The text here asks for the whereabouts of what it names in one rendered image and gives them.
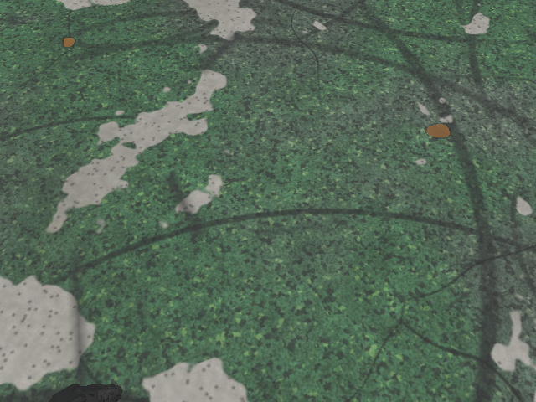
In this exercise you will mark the robot left hand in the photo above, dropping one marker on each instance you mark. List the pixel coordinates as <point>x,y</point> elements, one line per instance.
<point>89,393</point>

